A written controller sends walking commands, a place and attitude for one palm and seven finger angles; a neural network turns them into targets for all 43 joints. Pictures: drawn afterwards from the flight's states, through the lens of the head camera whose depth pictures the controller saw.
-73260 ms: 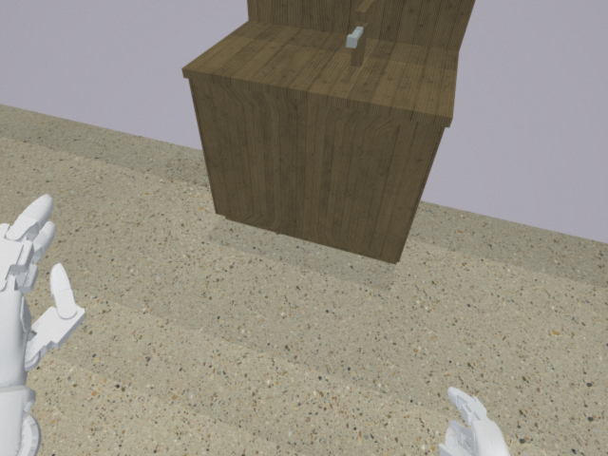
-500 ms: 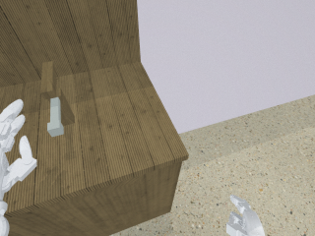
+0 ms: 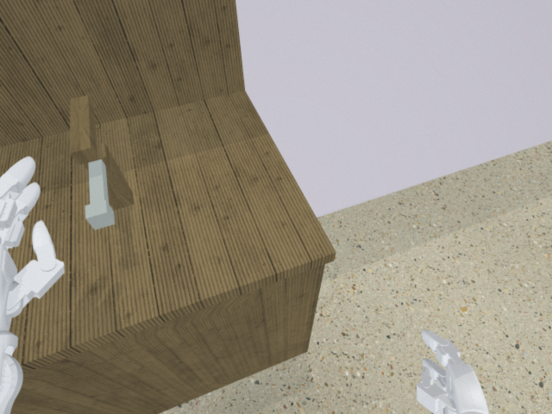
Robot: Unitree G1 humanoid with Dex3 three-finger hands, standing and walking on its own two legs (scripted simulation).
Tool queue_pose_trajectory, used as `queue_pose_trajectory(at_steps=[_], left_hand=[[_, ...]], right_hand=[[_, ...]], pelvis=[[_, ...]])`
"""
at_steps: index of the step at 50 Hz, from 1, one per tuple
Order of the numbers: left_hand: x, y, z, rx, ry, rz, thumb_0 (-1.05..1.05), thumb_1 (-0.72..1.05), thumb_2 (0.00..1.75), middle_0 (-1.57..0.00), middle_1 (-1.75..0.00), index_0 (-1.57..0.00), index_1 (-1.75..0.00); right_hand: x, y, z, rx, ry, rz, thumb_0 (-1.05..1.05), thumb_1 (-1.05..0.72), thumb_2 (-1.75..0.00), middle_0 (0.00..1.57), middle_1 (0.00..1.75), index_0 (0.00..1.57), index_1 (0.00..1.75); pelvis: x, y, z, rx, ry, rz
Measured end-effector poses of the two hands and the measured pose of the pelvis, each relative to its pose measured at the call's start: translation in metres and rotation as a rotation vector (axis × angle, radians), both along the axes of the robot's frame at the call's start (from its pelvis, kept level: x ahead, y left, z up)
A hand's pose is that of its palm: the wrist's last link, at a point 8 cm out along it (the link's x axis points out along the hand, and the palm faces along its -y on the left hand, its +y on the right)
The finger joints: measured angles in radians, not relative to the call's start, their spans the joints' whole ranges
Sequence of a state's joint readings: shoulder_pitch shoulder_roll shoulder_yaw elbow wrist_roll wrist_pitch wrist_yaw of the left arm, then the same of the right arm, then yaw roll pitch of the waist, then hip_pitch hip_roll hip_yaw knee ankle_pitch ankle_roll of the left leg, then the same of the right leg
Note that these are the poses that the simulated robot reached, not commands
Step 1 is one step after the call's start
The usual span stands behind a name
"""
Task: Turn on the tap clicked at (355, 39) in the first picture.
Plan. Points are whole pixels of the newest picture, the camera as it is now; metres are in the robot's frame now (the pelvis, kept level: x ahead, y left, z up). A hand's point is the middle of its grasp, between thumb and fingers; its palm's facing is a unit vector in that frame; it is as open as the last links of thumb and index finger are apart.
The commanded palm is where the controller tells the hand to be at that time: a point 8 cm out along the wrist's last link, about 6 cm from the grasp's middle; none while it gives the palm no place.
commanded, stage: come to a stop and stand still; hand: left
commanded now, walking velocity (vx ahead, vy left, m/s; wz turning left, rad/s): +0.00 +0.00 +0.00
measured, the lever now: (100, 215) +0.35 +0.28 +0.09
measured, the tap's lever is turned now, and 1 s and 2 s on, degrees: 0 0 0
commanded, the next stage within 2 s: look again from close up in 0.84 s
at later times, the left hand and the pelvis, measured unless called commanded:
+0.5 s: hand out of the picture +0.23 +0.31 +0.16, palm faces +0.37 -0.86 -0.34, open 7.4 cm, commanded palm +0.16 +0.35 +0.18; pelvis +0.00 +0.07 +0.01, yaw +1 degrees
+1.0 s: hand out of the picture +0.22 +0.32 +0.17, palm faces +0.39 -0.84 -0.37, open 7.4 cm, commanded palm +0.16 +0.35 +0.18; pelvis +0.01 +0.07 +0.01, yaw +2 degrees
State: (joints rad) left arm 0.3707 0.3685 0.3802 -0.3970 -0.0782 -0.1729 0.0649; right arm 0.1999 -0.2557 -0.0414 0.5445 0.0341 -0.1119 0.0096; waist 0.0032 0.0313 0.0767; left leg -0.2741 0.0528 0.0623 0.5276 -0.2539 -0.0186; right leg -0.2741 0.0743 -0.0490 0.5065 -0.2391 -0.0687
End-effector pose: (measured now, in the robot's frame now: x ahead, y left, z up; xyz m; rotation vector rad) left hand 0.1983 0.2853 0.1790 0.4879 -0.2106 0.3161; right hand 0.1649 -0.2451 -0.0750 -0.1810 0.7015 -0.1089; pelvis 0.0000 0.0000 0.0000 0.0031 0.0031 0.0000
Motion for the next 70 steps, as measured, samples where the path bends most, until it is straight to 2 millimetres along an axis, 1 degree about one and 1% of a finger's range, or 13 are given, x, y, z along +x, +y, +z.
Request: queue_pose_trajectory(at_steps=[2,4,7,11,15,21,24,28,34,38,45,55,70], left_hand=[[-0.01,-0.013,-0.014,-0.036,0.051,-0.057,0.02,0.9,0.9,-0.21,-0.3,-0.2,-0.31],[-0.021,-0.012,-0.02,-0.046,0.071,-0.078,0.02,0.89,0.9,-0.21,-0.3,-0.21,-0.31],[-0.032,0.007,-0.017,-0.039,0.033,-0.041,0.02,0.88,0.9,-0.22,-0.3,-0.22,-0.31],[-0.039,0.04,0.002,-0.022,-0.085,0.049,0.02,0.88,0.9,-0.22,-0.3,-0.22,-0.31],[-0.036,0.059,0.011,-0.042,-0.169,0.089,0.02,0.89,0.9,-0.22,-0.3,-0.21,-0.31],[-0.018,0.063,-0.005,-0.087,-0.107,0.039,0.02,0.89,0.9,-0.21,-0.3,-0.2,-0.31],[-0.013,0.066,-0.011,-0.08,-0.068,0.01,0.02,0.89,0.9,-0.21,-0.3,-0.21,-0.31],[-0.01,0.077,-0.006,-0.048,-0.077,-0.001,0.02,0.89,0.9,-0.21,-0.3,-0.21,-0.31],[-0.011,0.087,0.007,-0.008,-0.129,0.009,0.02,0.89,0.9,-0.21,-0.3,-0.21,-0.31],[-0.01,0.086,0.007,-0.01,-0.115,0.012,0.02,0.89,0.9,-0.21,-0.3,-0.21,-0.31],[-0.01,0.08,-0.001,-0.031,-0.066,0.02,0.02,0.89,0.9,-0.21,-0.3,-0.21,-0.31],[-0.022,0.065,0.006,-0.026,-0.081,0.03,0.02,0.89,0.9,-0.21,-0.3,-0.21,-0.31],[-0.024,0.05,-0.003,-0.07,-0.047,0.045,0.02,0.89,0.9,-0.21,-0.3,-0.21,-0.31]], right_hand=[[-0.006,0.003,0.001,-0.008,0.001,-0.018,0.01,-0.91,-0.9,0.2,0.3,0.2,0.3],[-0.012,0.009,0.002,-0.025,0.012,-0.024,0.01,-0.91,-0.9,0.2,0.3,0.2,0.3],[-0.018,0.022,0.007,-0.051,0.028,-0.013,0.02,-0.91,-0.9,0.2,0.3,0.2,0.3],[-0.018,0.043,0.012,-0.07,0.028,0.03,0.02,-0.91,-0.9,0.2,0.3,0.2,0.3],[-0.01,0.066,0.016,-0.056,-0.004,0.07,0.02,-0.91,-0.9,0.2,0.3,0.2,0.3],[0.006,0.097,0.022,-0.019,-0.051,0.089,0.02,-0.9,-0.9,0.2,0.3,0.2,0.3],[0.012,0.107,0.025,-0.015,-0.057,0.091,0.02,-0.9,-0.9,0.21,0.3,0.2,0.3],[0.017,0.113,0.026,-0.028,-0.043,0.097,0.01,-0.9,-0.9,0.21,0.3,0.2,0.3],[0.023,0.115,0.024,-0.046,-0.019,0.104,0.01,-0.9,-0.9,0.21,0.3,0.2,0.3],[0.024,0.114,0.021,-0.037,-0.011,0.095,0.01,-0.9,-0.9,0.21,0.3,0.2,0.3],[0.02,0.108,0.017,-0.022,0.006,0.075,0.01,-0.9,-0.9,0.21,0.3,0.2,0.3],[0.015,0.087,0.018,-0.035,0.002,0.06,0.02,-0.91,-0.9,0.2,0.3,0.2,0.3],[0.011,0.068,0.02,-0.046,-0.008,0.041,0.02,-0.91,-0.9,0.2,0.3,0.2,0.3]], pelvis=[[-0.002,0.004,0.0,-0.003,-0.004,0.005],[-0.004,0.007,0.0,-0.006,-0.006,0.01],[-0.006,0.012,0.001,-0.011,-0.012,0.013],[-0.008,0.024,0.004,-0.018,-0.019,0.016],[-0.007,0.039,0.006,-0.022,-0.02,0.015],[-0.001,0.058,0.007,-0.022,-0.016,0.01],[0.003,0.064,0.007,-0.024,-0.013,0.012],[0.007,0.07,0.007,-0.027,-0.01,0.018],[0.012,0.077,0.006,-0.025,-0.01,0.02],[0.014,0.079,0.006,-0.022,-0.014,0.019],[0.013,0.073,0.007,-0.028,-0.015,0.026],[0.009,0.06,0.008,-0.028,-0.017,0.03],[0.004,0.046,0.009,-0.026,-0.017,0.026]])
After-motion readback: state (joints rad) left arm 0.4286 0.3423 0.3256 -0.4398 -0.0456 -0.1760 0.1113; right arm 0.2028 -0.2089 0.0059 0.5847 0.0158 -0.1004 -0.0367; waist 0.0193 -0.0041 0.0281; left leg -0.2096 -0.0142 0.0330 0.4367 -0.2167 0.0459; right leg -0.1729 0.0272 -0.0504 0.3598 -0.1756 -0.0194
